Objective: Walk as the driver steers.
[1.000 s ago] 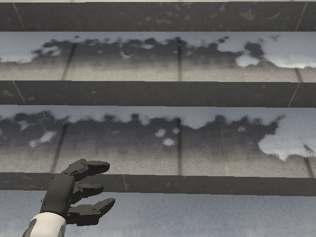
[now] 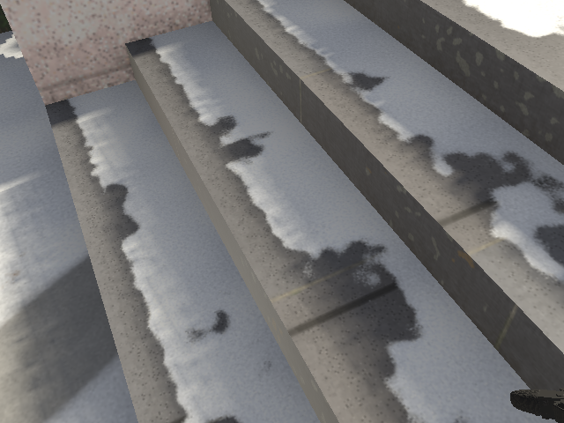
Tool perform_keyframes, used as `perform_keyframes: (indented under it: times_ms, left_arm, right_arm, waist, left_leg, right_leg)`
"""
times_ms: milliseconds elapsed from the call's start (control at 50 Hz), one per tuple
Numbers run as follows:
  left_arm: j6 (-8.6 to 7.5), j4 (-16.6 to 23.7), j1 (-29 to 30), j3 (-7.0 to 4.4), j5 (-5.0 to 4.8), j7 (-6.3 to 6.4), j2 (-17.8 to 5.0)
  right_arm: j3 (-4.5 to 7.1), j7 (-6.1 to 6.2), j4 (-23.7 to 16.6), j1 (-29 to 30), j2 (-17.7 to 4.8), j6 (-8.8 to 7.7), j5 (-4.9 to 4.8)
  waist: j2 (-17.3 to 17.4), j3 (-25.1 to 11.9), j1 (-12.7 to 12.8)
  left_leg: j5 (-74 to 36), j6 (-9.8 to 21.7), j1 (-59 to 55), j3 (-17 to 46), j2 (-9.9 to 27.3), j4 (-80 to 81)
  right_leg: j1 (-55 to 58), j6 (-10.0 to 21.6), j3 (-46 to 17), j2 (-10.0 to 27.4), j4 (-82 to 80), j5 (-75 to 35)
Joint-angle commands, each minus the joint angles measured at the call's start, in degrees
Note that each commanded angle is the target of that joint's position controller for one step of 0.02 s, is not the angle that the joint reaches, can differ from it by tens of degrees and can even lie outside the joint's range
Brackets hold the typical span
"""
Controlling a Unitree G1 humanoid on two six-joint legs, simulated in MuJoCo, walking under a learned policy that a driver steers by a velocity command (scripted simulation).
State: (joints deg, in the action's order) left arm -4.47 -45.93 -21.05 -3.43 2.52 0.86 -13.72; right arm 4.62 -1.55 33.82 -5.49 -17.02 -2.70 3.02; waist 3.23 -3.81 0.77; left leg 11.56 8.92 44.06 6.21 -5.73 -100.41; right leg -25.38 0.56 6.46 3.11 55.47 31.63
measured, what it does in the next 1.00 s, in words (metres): climbs, turning right: left foot, then right foot 0.16 m higher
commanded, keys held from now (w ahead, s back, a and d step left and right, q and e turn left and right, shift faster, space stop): w+e+shift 0.18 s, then e+shift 0.82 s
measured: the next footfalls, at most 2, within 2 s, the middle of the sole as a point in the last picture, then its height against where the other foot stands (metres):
left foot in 0.24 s outside the picture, level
right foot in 0.62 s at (422, 391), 0.16 m higher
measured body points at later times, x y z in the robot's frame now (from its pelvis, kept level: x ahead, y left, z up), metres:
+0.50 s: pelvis +0.38 -0.04 +0.07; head +0.40 -0.05 +0.52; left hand +0.64 +0.10 +0.01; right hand +0.31 -0.31 -0.07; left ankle +0.37 +0.04 -0.68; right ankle +0.41 -0.19 -0.37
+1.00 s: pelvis +0.56 -0.10 +0.20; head +0.57 -0.10 +0.65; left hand +0.79 +0.04 +0.09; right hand +0.63 -0.43 +0.18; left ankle +0.70 -0.05 -0.50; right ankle +0.49 -0.20 -0.52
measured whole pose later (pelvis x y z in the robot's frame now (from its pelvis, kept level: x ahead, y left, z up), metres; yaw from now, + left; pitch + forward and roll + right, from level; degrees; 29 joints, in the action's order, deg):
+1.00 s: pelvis +0.56 -0.10 +0.20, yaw -43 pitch +4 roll +0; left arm -5.7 -40.8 -20.1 -1.9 0.9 -2.5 -14.5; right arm -0.2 0.5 28.4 -1.6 -11.4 -3.8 1.1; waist -1.3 -4.9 4.6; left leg 13.5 -4.9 32.4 5.7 -1.8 -44.3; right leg -23.4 0.9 -19.4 -11.6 39.8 18.6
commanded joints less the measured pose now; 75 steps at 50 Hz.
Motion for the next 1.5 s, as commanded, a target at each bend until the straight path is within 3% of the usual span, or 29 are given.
perform_keyframes:
  times_ms: [20,80,140,200,240,260,280,300,320,400,460,580,620,640,660,680,700,760,840,980,1020,1040,1060,1140,1200,1360,1420,1440,1500]
  left_arm:
    - [-2.52,-1.13,0.53,0.52,-0.45,-2.31,0.02]
    - [-2.74,0.78,4.4,-0.34,-2.18,-0.31,-4.91]
    - [-3.17,0.15,-3.22,-1.52,-2.81,0.61,-9.14]
    - [-2.2,-0.17,-3.19,-3.17,-1.81,0.79,-12.37]
    - [-1.32,3.23,1.32,-2.93,-4.52,0.55,-7.04]
    - [-0.75,5.32,-3.56,-1.15,-5.6,0.92,1.78]
    - [-0.2,8.13,-5.44,-1.3,-7.92,1.86,-0.15]
    - [0.2,8.08,-1.25,-1.54,-6.09,2.5,-2.7]
    - [-0.99,7.47,-10.85,0.29,0.99,-3.96,-0.94]
    - [-0.05,14.75,2.21,5.75,-0.2,-6.77,6.31]
    - [2.11,16.76,5.91,5.19,-0.97,-8.05,1.85]
    - [6.04,13.61,0.48,6.31,-3.22,-9.3,0.38]
    - [5.48,13.0,-3.66,3.44,-4.51,-5.61,-4.27]
    - [5.37,10.46,-13.16,1.26,-3.07,-2.46,-8.53]
    - [5.37,12.91,-8.0,-0.53,0.66,-0.84,-15.94]
    - [3.08,12.95,-3.73,-1.21,1.72,-2.24,-16.17]
    - [0.95,10.86,-2.08,0.41,1.03,-4.03,-10.82]
    - [-1.7,2.29,2.61,3.5,-3.31,-4.16,-1.18]
    - [-2.36,4.86,4.14,2.21,-0.37,-2.62,-5.02]
    - [-2.23,12.5,11.67,-1.02,-1.92,-3.21,-9.11]
    - [-1.58,10.34,4.99,-0.7,-2.16,-4.0,-5.02]
    - [-1.45,12.5,-4.06,0.56,-2.2,-3.75,1.85]
    - [-0.96,11.36,-5.28,-0.78,0.31,-3.99,-3.92]
    - [0.65,9.14,4.34,-1.29,0.24,-2.15,-7.11]
    - [0.05,10.74,11.49,1.42,-1.33,-5.26,-3.58]
    - [1.71,11.02,8.04,2.16,-1.94,-6.9,-2.68]
    - [-0.29,10.17,5.3,0.3,-4.02,-5.58,-4.24]
    - [-0.85,12.38,8.82,0.52,-4.16,-4.87,-6.57]
    - [0.02,13.64,12.92,0.94,-2.25,-6.38,-3.25]
  right_arm:
    - [-4.97,-0.02,-6.87,1.81,7.02,0.71,-0.62]
    - [-3.05,-1.46,-7.61,4.3,-2.27,0.51,-0.24]
    - [-4.8,-2.31,-6.2,11.02,2.79,-0.8,-2.16]
    - [-2.77,-0.27,-2.63,-3.17,-0.64,-1.57,-1.67]
    - [-1.03,1.21,4.59,-18.92,-3.89,-3.08,1.09]
    - [-0.9,1.29,3.49,-18.02,-5.59,-3.35,2.84]
    - [-0.56,1.81,2.77,-18.63,-6.45,-2.58,2.75]
    - [-0.25,1.81,2.0,-15.67,-4.98,-1.95,1.51]
    - [-2.79,-1.9,6.14,-16.53,-1.99,1.02,-1.66]
    - [-3.36,-2.61,17.23,-13.91,0.77,1.03,4.23]
    - [-2.0,-0.44,13.53,4.55,-3.53,-1.9,3.86]
    - [4.19,0.47,7.25,-3.84,-20.43,-3.91,1.84]
    - [4.92,-0.16,5.06,-7.24,-18.17,-2.67,3.25]
    - [3.75,-1.41,1.36,-7.71,-10.69,-2.56,4.38]
    - [1.89,-3.65,-1.53,-8.34,-3.83,-2.43,3.42]
    - [0.86,-2.86,-5.04,-0.55,-4.44,-1.17,-2.71]
    - [0.51,-0.86,-4.9,4.32,-5.0,-1.64,-3.88]
    - [-3.21,3.06,-6.72,1.28,0.95,-3.06,1.4]
    - [-2.98,4.95,-8.05,4.17,-2.59,-0.68,-1.07]
    - [-2.54,1.97,-6.79,-1.05,1.86,-2.06,-2.35]
    - [-1.4,2.64,-4.38,-6.86,-0.24,-3.52,-2.07]
    - [0.14,2.98,-5.59,-8.31,-7.72,-4.27,-1.78]
    - [1.05,3.27,-5.38,-8.12,-9.64,-3.8,0.15]
    - [-2.4,5.2,-7.38,7.67,2.91,-3.91,-3.11]
    - [-1.56,7.4,-5.31,4.55,-0.87,-2.68,-0.58]
    - [-0.34,2.87,-0.31,2.73,-6.4,-2.0,-1.65]
    - [-3.98,-0.77,6.13,-2.54,3.81,-2.09,-2.27]
    - [-5.0,-1.8,8.6,-15.61,8.53,-2.03,-2.74]
    - [-2.64,-0.81,5.81,-2.87,0.37,-2.38,-3.88]
  waist:
    - [-5.87,11.57,-5.3]
    - [-6.81,8.79,-6.27]
    - [-3.09,2.05,0.23]
    - [-15.4,-5.43,-7.09]
    - [-8.43,-9.91,-12.36]
    - [4.22,-12.78,-6.61]
    - [6.49,-23.69,-6.51]
    - [0.65,-23.36,-7.24]
    - [17.07,-24.9,-1.95]
    - [-3.73,-4.36,7.33]
    - [-4.73,0.8,13.64]
    - [5.72,-4.5,7.36]
    - [6.3,-5.58,4.89]
    - [-6.73,-15.28,6.28]
    - [-19.66,-24.91,3.28]
    - [-8.79,-12.35,8.61]
    - [-8.73,-2.47,7.61]
    - [-7.6,-1.9,-1.28]
    - [-4.56,-6.96,-0.5]
    - [-7.15,0.07,-3.71]
    - [-5.79,-4.65,-3.28]
    - [10.8,-13.83,2.33]
    - [8.57,-13.13,1.78]
    - [2.66,-3.33,2.82]
    - [-0.62,-5.44,-0.7]
    - [4.67,-2.95,0.99]
    - [1.17,-4.85,2.63]
    - [-7.11,-11.78,-4.59]
    - [-4.88,-3.49,-0.78]
  left_leg:
    - [5.76,-1.2,15.66,2.51,0.72,6.25]
    - [-3.37,-5.67,-1.91,-7.36,5.08,32.55]
    - [-14.01,-5.47,-21.08,-13.27,1.07,58.59]
    - [-16.92,-3.52,-29.71,-8.45,1.57,74.44]
    - [-40.87,-5.01,-54.93,-8.31,9.14,85.04]
    - [-80.87,-4.92,-70.6,2.69,23.57,66.72]
    - [-95.31,4.11,-78.3,10.68,33.99,62.29]
    - [-73.41,7.18,-72.43,9.67,32.16,66.66]
    - [-69.33,16.93,-66.9,10.79,34.8,69.42]
    - [-45.7,10.45,-37.78,-2.52,31.37,77.77]
    - [-16.38,4.52,-5.0,-18.91,17.24,91.05]
    - [-94.68,4.32,-51.62,-20.38,30.32,79.33]
    - [-102.61,2.65,-49.29,-20.69,29.95,66.64]
    - [-71.54,-4.82,-31.77,-18.66,24.84,44.92]
    - [16.48,-12.17,-12.73,-11.18,6.34,21.01]
    - [12.49,-11.13,-1.08,6.29,0.7,4.56]
    - [7.5,-9.36,6.24,8.16,1.68,4.59]
    - [9.45,-6.15,1.48,3.34,2.32,5.99]
    - [8.11,-15.06,3.39,1.96,3.66,15.27]
    - [-2.72,-13.72,-28.92,-1.3,2.97,64.79]
    - [-17.38,-5.89,-43.74,2.15,10.38,73.45]
    - [-47.77,15.8,-54.78,22.88,30.23,73.45]
    - [-37.51,21.36,-54.07,40.2,36.9,79.13]
    - [-9.08,4.82,-30.85,7.56,22.52,84.43]
    - [-18.81,5.48,-31.36,-3.22,19.07,84.93]
    - [-19.19,3.16,-27.72,-6.93,22.13,78.93]
    - [-11.45,-4.77,-21.37,-7.71,21.45,72.78]
    - [1.08,-12.7,-20.06,-13.85,15.43,67.16]
    - [-0.89,-13.7,-23.72,-14.62,10.85,66.87]
  right_leg:
    - [0.07,4.26,-19.31,5.99,-38.23,-3.89]
    - [1.38,7.64,-11.22,3.01,-46.67,-40.47]
    - [14.08,7.55,-8.19,1.97,-49.77,-66.78]
    - [31.2,6.49,-12.96,4.49,-25.53,-88.04]
    - [13.76,2.72,-10.46,-4.2,7.02,-52.54]
    - [-9.22,1.63,-9.4,-9.13,29.3,1.27]
    - [-18.64,1.67,-12.31,-7.95,46.96,3.28]
    - [-23.77,1.8,-10.3,-6.74,53.94,-1.66]
    - [-27.5,1.9,-13.12,-5.97,76.91,7.4]
    - [-51.21,6.8,-13.34,-2.54,91.08,7.34]
    - [-25.21,5.04,-6.61,-0.59,57.08,-9.8]
    - [-25.72,0.41,-0.95,-6.95,17.11,-5.43]
    - [-13.32,6.07,-2.07,-14.82,6.22,-14.63]
    - [8.67,18.23,-21.02,-10.3,0.19,-50.4]
    - [19.89,35.37,-57.9,4.03,-22.88,-57.19]
    - [10.16,24.83,-59.46,6.26,-26.04,-34.02]
    - [1.54,19.14,-47.56,4.08,-20.66,-21.28]
    - [-9.12,14.67,-33.39,-5.77,-19.64,-26.74]
    - [-1.01,13.3,-36.85,-4.64,-24.39,-31.27]
    - [-8.56,9.07,-41.54,-5.39,-26.83,-16.48]
    - [-6.9,5.18,-39.42,-10.02,-16.04,-13.89]
    - [-18.06,-2.57,-26.77,-19.03,3.41,4.55]
    - [-27.76,-7.52,-24.38,-15.69,15.6,7.95]
    - [-22.05,-7.78,-12.87,-5.13,34.83,-10.11]
    - [-19.4,-7.88,-9.07,-3.93,36.73,-11.61]
    - [1.52,-6.89,-3.36,-0.53,-11.71,-14.96]
    - [21.8,0.25,-4.57,-2.1,-33.32,-40.82]
    - [30.91,9.89,-15.41,9.02,-26.24,-67.35]
    - [12.59,4.32,-11.87,5.22,-25.85,-33.38]
Velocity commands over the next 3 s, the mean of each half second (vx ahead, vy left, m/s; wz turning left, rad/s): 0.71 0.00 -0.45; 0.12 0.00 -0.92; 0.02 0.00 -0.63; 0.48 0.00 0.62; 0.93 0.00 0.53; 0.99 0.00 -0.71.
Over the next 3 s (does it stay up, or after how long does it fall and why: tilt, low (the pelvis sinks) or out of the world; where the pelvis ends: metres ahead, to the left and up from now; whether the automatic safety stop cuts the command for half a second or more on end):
stays up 1.69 -0.20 0.35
